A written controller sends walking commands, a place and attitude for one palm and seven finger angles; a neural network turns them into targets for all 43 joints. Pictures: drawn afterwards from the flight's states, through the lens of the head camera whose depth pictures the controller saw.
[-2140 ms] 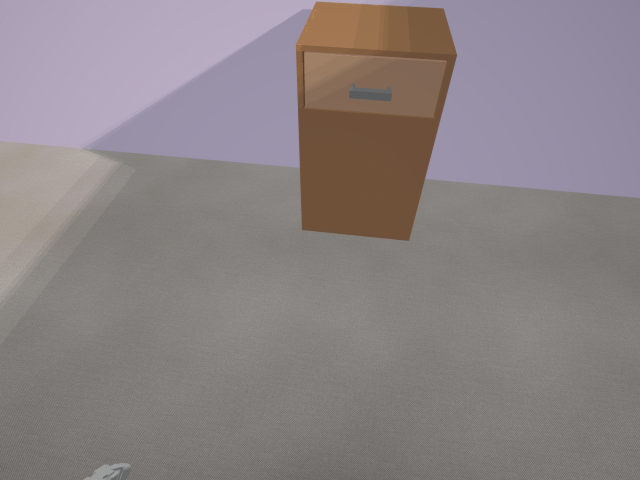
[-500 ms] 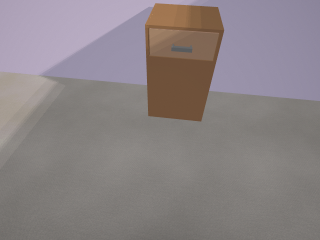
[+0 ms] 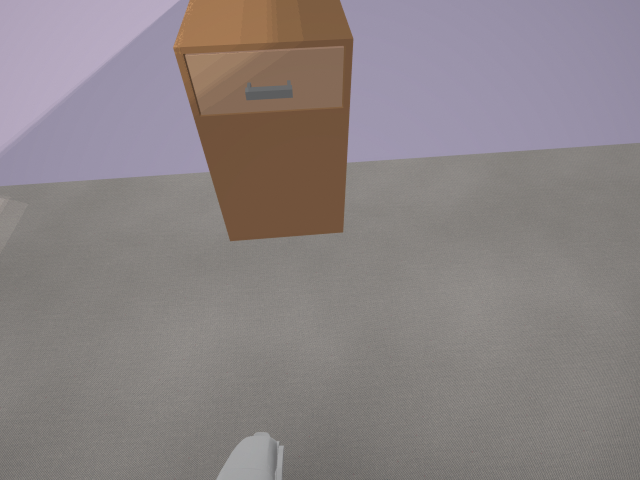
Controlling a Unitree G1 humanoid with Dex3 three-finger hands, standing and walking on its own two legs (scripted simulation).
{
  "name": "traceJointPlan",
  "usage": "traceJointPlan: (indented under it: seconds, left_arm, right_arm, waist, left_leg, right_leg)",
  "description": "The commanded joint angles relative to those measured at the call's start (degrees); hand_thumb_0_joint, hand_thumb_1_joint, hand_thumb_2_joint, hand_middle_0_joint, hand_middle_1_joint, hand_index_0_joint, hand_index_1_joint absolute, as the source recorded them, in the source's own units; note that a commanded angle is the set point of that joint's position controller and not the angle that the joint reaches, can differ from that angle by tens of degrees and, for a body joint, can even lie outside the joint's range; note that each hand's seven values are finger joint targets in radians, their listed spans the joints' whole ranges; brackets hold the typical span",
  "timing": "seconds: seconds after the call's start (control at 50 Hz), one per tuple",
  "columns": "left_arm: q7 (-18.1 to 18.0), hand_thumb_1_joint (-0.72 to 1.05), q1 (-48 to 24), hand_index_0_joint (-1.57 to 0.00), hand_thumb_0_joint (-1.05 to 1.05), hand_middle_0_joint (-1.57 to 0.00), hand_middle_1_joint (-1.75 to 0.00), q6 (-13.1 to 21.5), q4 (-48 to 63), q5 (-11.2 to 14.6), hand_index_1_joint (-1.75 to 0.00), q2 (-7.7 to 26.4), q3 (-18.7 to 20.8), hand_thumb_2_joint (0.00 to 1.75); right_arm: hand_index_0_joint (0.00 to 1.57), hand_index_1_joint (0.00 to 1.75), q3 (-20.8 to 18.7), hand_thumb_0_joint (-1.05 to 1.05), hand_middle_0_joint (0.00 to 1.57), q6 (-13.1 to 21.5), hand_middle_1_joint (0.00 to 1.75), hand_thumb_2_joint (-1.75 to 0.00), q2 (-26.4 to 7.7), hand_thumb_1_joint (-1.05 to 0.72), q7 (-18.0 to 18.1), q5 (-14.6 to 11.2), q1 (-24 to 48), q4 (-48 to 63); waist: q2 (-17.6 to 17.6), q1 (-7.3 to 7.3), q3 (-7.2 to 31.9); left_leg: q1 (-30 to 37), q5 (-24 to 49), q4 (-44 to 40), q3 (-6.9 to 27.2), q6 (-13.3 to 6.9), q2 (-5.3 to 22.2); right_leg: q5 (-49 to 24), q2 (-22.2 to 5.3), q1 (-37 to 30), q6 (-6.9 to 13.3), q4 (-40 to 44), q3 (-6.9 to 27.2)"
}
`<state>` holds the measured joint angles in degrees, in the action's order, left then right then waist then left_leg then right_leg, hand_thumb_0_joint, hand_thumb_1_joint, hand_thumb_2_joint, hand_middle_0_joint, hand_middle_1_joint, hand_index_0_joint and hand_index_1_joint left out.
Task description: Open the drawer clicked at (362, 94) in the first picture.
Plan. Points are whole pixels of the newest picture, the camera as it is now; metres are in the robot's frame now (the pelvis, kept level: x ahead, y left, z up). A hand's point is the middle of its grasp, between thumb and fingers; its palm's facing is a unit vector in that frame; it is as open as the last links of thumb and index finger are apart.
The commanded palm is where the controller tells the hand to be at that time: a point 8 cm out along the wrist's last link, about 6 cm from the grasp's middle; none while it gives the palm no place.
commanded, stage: walk to a spot facing it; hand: left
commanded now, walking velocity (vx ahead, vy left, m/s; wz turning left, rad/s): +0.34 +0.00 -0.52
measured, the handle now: (269, 88) +1.09 +0.27 -0.09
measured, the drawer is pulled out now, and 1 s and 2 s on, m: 0.00 0.00 0.00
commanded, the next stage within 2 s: turn to face it in 1.88 s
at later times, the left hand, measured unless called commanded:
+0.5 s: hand (196, 349) +0.33 +0.26 -0.16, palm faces -0.23 -0.95 -0.23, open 7.3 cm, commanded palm none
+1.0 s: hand (289, 304) +0.43 +0.11 -0.16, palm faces -0.55 -0.80 -0.23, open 7.3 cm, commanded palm none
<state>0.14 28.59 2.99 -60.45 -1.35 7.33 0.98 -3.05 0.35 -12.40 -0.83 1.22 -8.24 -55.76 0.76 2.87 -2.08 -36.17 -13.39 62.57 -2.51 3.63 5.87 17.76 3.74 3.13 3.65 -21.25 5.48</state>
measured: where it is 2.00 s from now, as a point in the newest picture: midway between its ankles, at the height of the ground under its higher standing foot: (346, 466)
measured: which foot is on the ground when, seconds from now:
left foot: up 0.00-0.20, down 0.22-0.76, up 0.78-1.00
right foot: down 0.00-0.22, up 0.24-0.72, down 0.74-1.00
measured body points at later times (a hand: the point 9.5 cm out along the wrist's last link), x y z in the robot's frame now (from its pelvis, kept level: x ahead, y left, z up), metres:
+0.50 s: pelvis +0.18 +0.08 +0.00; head +0.20 +0.09 +0.45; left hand +0.34 +0.31 -0.14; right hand +0.13 -0.17 -0.14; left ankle +0.22 +0.16 -0.74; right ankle +0.19 -0.06 -0.65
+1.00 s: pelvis +0.24 +0.02 -0.01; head +0.26 -0.02 +0.44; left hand +0.46 +0.16 -0.14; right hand +0.16 -0.23 -0.16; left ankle +0.33 +0.16 -0.67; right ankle +0.24 -0.08 -0.74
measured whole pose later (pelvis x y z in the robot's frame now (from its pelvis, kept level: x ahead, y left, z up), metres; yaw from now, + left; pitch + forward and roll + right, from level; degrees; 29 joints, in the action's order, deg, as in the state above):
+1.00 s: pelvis +0.24 +0.02 -0.01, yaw -35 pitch +0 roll +1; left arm -0.1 8.7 -1.7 -51.6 -1.0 10.1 2.7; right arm -3.0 -2.4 -11.6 1.0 1.4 -10.0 -52.8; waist 1.1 -0.9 -4.7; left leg -28.8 -21.8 62.1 -2.3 5.2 7.3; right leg 11.0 2.2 19.3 4.1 -30.4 -1.5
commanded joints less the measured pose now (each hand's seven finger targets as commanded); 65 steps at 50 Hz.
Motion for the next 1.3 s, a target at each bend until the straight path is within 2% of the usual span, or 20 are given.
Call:
traceJointPlan:
  seconds: [0.0, 0.1, 0.16, 0.2, 0.22, 0.28, 0.36, 0.6, 0.68, 0.7, 0.72, 0.74, 0.76, 0.86, 1.06, 1.14, 1.16, 1.18, 1.2, 1.28]
  left_arm:
    - [-1.5, 0.9, 2.4, -0.2, 0.0, -0.2, -0.3, 1.6, 2.6, -0.1, -0.3, 11.4, 3.3, 0.9]
    - [-2.0, 0.9, 1.1, -0.2, 0.0, -0.2, -0.3, 1.0, 3.1, -0.4, -0.3, 12.4, 3.9, 0.9]
    - [-1.7, 0.9, -2.0, -0.2, 0.0, -0.2, -0.3, 1.1, 4.2, 0.2, -0.3, 12.8, 4.9, 0.9]
    - [-0.3, 0.9, 1.7, -0.2, 0.0, -0.2, -0.3, 1.0, 5.9, 1.3, -0.3, 7.4, 4.5, 0.9]
    - [-0.3, 0.9, -2.2, -0.2, 0.0, -0.2, -0.3, 0.8, 6.7, 0.8, -0.3, 8.7, 4.6, 0.9]
    - [1.2, 0.9, -6.8, -0.2, 0.0, -0.2, -0.3, -1.1, 7.4, -0.4, -0.3, 7.8, 4.9, 0.9]
    - [2.0, 0.9, -5.2, -0.2, 0.0, -0.2, -0.3, -4.2, 7.7, -0.5, -0.3, 5.4, 4.8, 0.9]
    - [2.0, 0.9, -23.2, -0.2, 0.0, -0.2, -0.3, -5.0, 13.9, -0.2, -0.3, 5.8, 3.7, 0.9]
    - [1.4, 0.9, -19.2, -0.2, 0.0, -0.2, -0.3, -3.8, 13.4, -0.3, -0.3, 8.3, 4.1, 0.9]
    - [1.1, 0.9, -13.3, -0.2, 0.0, -0.2, -0.3, -2.9, 11.8, -0.4, -0.3, 11.2, 4.7, 0.9]
    - [0.2, 0.9, -8.3, -0.2, 0.0, -0.2, -0.3, -2.0, 10.7, -0.6, -0.3, 18.4, 6.2, 0.9]
    - [-0.7, 0.9, -5.1, -0.2, 0.0, -0.2, -0.3, -2.3, 9.8, 1.0, -0.3, 22.3, 7.1, 0.9]
    - [-1.4, 0.9, -7.0, -0.2, 0.0, -0.2, -0.3, -2.9, 9.9, 1.2, -0.3, 20.4, 6.8, 0.9]
    - [-1.7, 0.9, -20.8, -0.2, 0.0, -0.2, -0.3, -3.3, 13.3, 0.6, -0.3, 14.3, 5.1, 0.9]
    - [-0.7, 0.9, -16.8, -0.2, 0.0, -0.2, -0.3, -4.1, 12.8, -0.2, -0.3, 15.5, 6.0, 0.9]
    - [-0.6, 0.9, -18.9, -0.2, 0.0, -0.2, -0.3, -4.9, 13.4, 0.3, -0.3, 15.2, 6.1, 0.9]
    - [-0.4, 0.9, -19.3, -0.2, 0.0, -0.2, -0.3, -5.1, 14.4, 0.7, -0.3, 13.3, 5.7, 0.9]
    - [0.2, 0.9, -18.3, -0.2, 0.0, -0.2, -0.3, -5.2, 15.6, 1.3, -0.3, 9.8, 5.0, 0.9]
    - [0.5, 0.9, -18.9, -0.2, 0.0, -0.2, -0.3, -5.3, 15.5, 0.3, -0.3, 11.3, 5.4, 0.9]
    - [1.8, 0.9, -13.3, -0.2, 0.0, -0.2, -0.3, -6.2, 11.4, -0.4, -0.3, 12.4, 6.7, 0.9]
  right_arm:
    - [0.2, 0.3, -0.8, 0.0, 0.2, 2.0, 0.3, -0.9, -2.7, -0.9, -0.5, -0.5, 7.9, 8.3]
    - [0.2, 0.3, -0.4, 0.0, 0.2, 3.1, 0.3, -0.9, -1.9, -0.9, -0.5, -1.0, 10.3, 10.6]
    - [0.2, 0.3, -1.8, 0.0, 0.2, 3.7, 0.3, -0.9, -6.7, -0.9, 1.5, -0.5, -9.2, 5.0]
    - [0.2, 0.3, -3.6, 0.0, 0.2, 3.9, 0.3, -0.9, -16.6, -0.9, 2.0, 0.3, -20.4, 2.4]
    - [0.2, 0.3, -2.8, 0.0, 0.2, 3.4, 0.3, -0.9, -14.1, -0.9, 1.8, -0.2, -16.5, 3.3]
    - [0.2, 0.3, -0.6, 0.0, 0.2, 4.2, 0.3, -0.9, -4.8, -0.9, 1.8, -0.1, -6.0, 5.0]
    - [0.2, 0.3, -0.1, 0.0, 0.2, 4.8, 0.3, -0.9, -3.0, -0.9, 2.3, -0.3, -5.3, 3.7]
    - [0.2, 0.3, -1.7, 0.0, 0.2, 2.6, 0.3, -0.9, -7.6, -0.9, 2.0, 0.4, -13.7, 0.4]
    - [0.2, 0.3, -2.2, 0.0, 0.2, 1.5, 0.3, -0.9, -8.9, -0.9, 1.8, 0.2, -13.8, 1.0]
    - [0.2, 0.3, -2.1, 0.0, 0.2, 1.3, 0.3, -0.9, -8.7, -0.9, 1.4, -0.1, -13.8, 1.7]
    - [0.2, 0.3, -1.2, 0.0, 0.2, 1.0, 0.3, -0.9, -5.1, -0.9, 0.9, -0.7, -14.8, 3.9]
    - [0.2, 0.3, -0.9, 0.0, 0.2, 0.5, 0.3, -0.9, -4.5, -0.9, 1.6, -0.9, -11.7, 5.8]
    - [0.2, 0.3, -1.0, 0.0, 0.2, -0.1, 0.3, -0.9, -5.0, -0.9, 2.3, -0.9, -9.7, 5.9]
    - [0.2, 0.3, -1.1, 0.0, 0.2, -2.2, 0.3, -0.9, -4.0, -0.9, 2.3, -0.1, -9.4, 4.2]
    - [0.2, 0.3, -1.0, 0.0, 0.2, -1.5, 0.3, -0.9, -3.5, -0.9, 2.3, -0.5, -1.7, 8.4]
    - [0.2, 0.3, -1.1, 0.0, 0.2, -0.6, 0.3, -0.9, -4.1, -0.9, 2.9, -1.1, -6.5, 7.5]
    - [0.2, 0.3, -1.4, 0.0, 0.2, -0.1, 0.3, -0.9, -6.5, -0.9, 3.3, -1.0, -9.1, 7.1]
    - [0.2, 0.3, -2.4, 0.0, 0.2, 0.2, 0.3, -0.9, -12.2, -0.9, 3.3, -0.2, -8.3, 8.2]
    - [0.2, 0.3, -2.7, 0.0, 0.2, -0.3, 0.3, -0.9, -14.3, -0.9, 3.2, -0.1, -5.8, 9.4]
    - [0.2, 0.3, -0.9, 0.0, 0.2, 0.3, 0.3, -0.9, -8.1, -0.9, 3.4, 0.1, 3.4, 11.7]
  waist:
    - [-7.5, -0.51, -3.4]
    - [-9.5, -0.02, -2.5]
    - [-6.6, -8.29, 7.2]
    - [17.0, -9.1, 18.7]
    - [9.6, -8.12, 11.7]
    - [7.9, -2.79, -1.6]
    - [7.6, 0.43, -1.3]
    - [7.2, -5.29, -0.6]
    - [6.1, -2.8, 2.5]
    - [1.5, 0.3, 6.7]
    - [-14.1, 1.83, 12.4]
    - [-16.1, 2.68, 15.3]
    - [-8.8, 1.83, 13.1]
    - [-5.7, -4.32, 5.6]
    - [-9.6, -1.55, 5.8]
    - [-9.5, -4.17, 7.9]
    - [-4.0, -5.58, 8.9]
    - [14.1, -5.26, 7.4]
    - [14.9, -4.94, 3.8]
    - [8.5, -0.21, 0.8]
  left_leg:
    - [-6.6, 4.3, -6.0, -0.2, 0.1, 0.1]
    - [7.9, 1.8, -22.4, -1.5, -1.7, -2.8]
    - [37.0, 6.4, -33.0, -0.7, -3.4, -3.2]
    - [53.7, 8.2, -41.5, 32.8, -12.0, 25.1]
    - [43.4, 1.5, -46.0, 33.0, -13.9, 25.4]
    - [22.9, -6.1, -50.2, 16.0, -10.6, 17.9]
    - [17.1, 9.0, -49.5, -0.7, -9.3, 13.4]
    - [31.0, 26.7, -41.4, -11.2, -10.4, 15.5]
    - [30.8, 32.7, -28.9, -13.8, -7.2, 15.9]
    - [24.7, 28.4, -16.9, -15.1, -4.3, 14.6]
    - [6.7, -7.3, 0.3, -16.8, -0.1, 5.6]
    - [1.1, -24.8, 12.7, -7.8, 1.3, 0.8]
    - [0.2, -21.7, 13.3, -0.7, 0.7, 2.9]
    - [7.6, -9.5, 5.2, 0.2, 1.7, 3.0]
    - [12.6, -11.3, -16.0, 0.6, 0.5, -2.8]
    - [25.9, -3.7, -34.4, 0.1, -0.7, -4.3]
    - [33.8, -2.3, -41.6, 4.0, -2.3, 0.2]
    - [37.6, -3.4, -49.3, 19.9, -6.4, 15.3]
    - [30.3, -0.7, -50.5, 23.9, -10.5, 23.0]
    - [23.8, 7.3, -47.4, 5.1, -9.0, 12.0]
  right_leg:
    - [-25.2, -13.6, -0.9, 7.2, 7.4, 12.5]
    - [-34.8, -13.2, 1.5, 5.5, 3.3, 13.2]
    - [-36.0, -8.2, 10.4, 2.4, -16.9, 9.7]
    - [15.2, 1.8, 30.6, -2.0, -51.6, -0.8]
    - [13.4, -2.5, 31.6, -1.5, -57.3, 1.1]
    - [3.0, -8.1, 31.8, -2.7, -58.0, -2.5]
    - [-3.6, -9.2, 28.8, -4.4, -53.3, -5.2]
    - [-3.2, -8.2, 27.6, -5.2, -24.4, -11.4]
    - [-2.8, -5.4, 15.7, -3.0, -14.1, -13.3]
    - [-10.7, -6.7, 3.7, -1.3, -7.4, -10.6]
    - [-33.8, -22.3, -11.8, 5.1, -5.2, 12.2]
    - [-53.7, -30.1, -10.9, 11.3, -4.0, 21.0]
    - [-50.8, -27.6, -10.1, 11.7, -4.1, 13.7]
    - [-28.8, -17.9, 10.7, 6.2, 1.2, 5.0]
    - [-17.2, -15.1, 11.0, 7.3, 1.7, 14.7]
    - [-18.1, -12.3, 16.0, 3.3, -3.3, 15.7]
    - [-11.6, -8.2, 22.3, 0.3, -8.1, 12.3]
    - [5.8, 0.4, 33.7, -3.6, -20.7, 3.3]
    - [14.5, -0.7, 35.0, -5.5, -34.0, -1.7]
    - [3.7, -3.5, 31.6, -7.4, -50.4, -2.4]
